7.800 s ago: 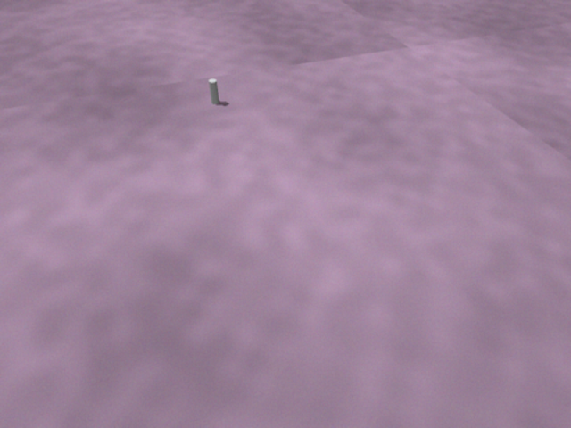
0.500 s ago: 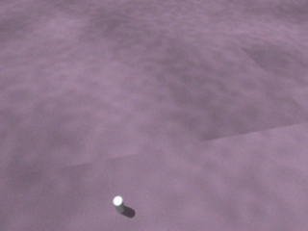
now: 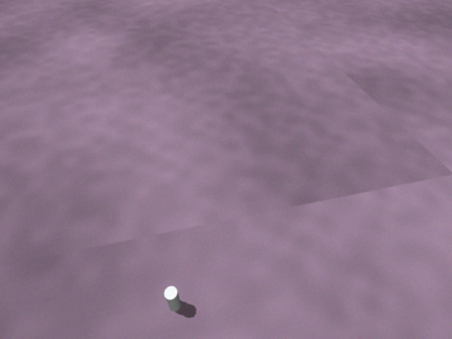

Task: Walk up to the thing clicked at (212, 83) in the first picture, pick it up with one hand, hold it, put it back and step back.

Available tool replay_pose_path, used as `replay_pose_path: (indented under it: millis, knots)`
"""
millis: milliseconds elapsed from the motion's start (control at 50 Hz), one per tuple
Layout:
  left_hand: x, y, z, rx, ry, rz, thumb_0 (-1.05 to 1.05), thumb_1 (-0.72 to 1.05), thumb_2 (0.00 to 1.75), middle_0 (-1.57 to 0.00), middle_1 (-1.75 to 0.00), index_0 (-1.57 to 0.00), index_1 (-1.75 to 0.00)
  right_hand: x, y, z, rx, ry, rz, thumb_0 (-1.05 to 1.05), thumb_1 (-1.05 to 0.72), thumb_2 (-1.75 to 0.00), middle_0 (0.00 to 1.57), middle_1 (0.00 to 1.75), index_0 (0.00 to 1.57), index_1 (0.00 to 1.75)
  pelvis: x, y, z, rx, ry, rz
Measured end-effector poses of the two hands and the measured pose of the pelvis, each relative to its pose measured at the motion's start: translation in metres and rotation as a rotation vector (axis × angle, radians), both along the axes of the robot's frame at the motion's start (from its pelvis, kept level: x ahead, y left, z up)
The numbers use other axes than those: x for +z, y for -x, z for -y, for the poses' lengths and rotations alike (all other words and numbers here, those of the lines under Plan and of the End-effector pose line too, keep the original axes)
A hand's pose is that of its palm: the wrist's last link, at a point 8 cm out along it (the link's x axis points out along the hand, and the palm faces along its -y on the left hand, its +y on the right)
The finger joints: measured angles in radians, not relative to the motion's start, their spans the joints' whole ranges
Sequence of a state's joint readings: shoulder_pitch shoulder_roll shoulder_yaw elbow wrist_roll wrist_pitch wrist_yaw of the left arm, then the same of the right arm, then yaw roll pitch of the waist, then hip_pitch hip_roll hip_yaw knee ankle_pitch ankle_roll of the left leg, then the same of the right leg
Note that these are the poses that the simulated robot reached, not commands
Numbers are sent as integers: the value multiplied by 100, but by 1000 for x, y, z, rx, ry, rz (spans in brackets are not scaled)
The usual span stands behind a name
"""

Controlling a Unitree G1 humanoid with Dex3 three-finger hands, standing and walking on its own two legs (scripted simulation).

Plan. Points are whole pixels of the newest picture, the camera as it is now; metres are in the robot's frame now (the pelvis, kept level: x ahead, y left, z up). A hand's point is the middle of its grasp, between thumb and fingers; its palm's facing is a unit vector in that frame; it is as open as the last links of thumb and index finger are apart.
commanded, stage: stand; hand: left
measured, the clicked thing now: (172, 299) +0.42 +0.18 -0.71
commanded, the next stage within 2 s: none
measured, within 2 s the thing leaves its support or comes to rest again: neither
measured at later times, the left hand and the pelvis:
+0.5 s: hand out of the picture +0.09 +0.25 -0.15, palm faces -0.02 -0.94 -0.34, open 7.4 cm; pelvis +0.01 +0.00 +0.00, yaw +0 degrees
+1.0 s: hand out of the picture +0.10 +0.25 -0.16, palm faces -0.02 -0.94 -0.34, open 7.4 cm; pelvis +0.03 -0.01 +0.00, yaw +0 degrees
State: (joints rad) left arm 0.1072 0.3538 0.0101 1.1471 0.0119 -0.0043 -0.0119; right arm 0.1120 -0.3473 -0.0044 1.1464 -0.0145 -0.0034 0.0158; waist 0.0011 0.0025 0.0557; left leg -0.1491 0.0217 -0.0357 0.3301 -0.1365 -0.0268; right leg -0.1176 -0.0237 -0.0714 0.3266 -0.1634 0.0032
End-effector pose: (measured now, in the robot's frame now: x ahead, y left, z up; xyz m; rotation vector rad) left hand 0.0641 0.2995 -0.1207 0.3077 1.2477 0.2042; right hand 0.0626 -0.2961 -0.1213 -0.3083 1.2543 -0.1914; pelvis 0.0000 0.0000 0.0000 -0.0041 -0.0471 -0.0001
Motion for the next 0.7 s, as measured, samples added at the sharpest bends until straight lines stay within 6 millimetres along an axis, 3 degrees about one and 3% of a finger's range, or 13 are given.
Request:
replay_pose_path:
  millis: [180,500,700]
  knots:
    - [-2,4,0,1,4,-22,1,90,90,-20,-30,-20,-30,-1,12,2,-11,7,-37,0,-90,-90,21,30,20,30,0,-2,0,-4,-2,-6]
    - [3,-20,5,-15,-2,20,1,90,90,-20,-30,-20,-30,-2,-20,-2,15,-10,22,0,-90,-90,21,30,20,30,0,-12,3,-5,-5,-12]
    - [3,-25,7,-14,-5,6,1,90,90,-20,-30,-20,-30,-1,-28,3,17,-5,14,0,-90,-90,21,30,20,30,0,-19,6,-5,-3,-21]
